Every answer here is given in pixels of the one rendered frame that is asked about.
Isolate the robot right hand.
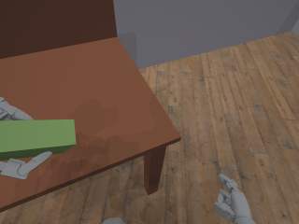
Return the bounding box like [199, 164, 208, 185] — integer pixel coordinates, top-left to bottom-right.
[215, 174, 252, 224]

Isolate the sponge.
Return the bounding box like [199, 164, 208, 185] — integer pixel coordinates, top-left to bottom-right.
[0, 119, 77, 161]

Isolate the robot left hand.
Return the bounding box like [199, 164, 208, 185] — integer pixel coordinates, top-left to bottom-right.
[0, 97, 52, 180]

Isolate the table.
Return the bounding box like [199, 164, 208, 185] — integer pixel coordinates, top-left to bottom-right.
[0, 0, 181, 213]

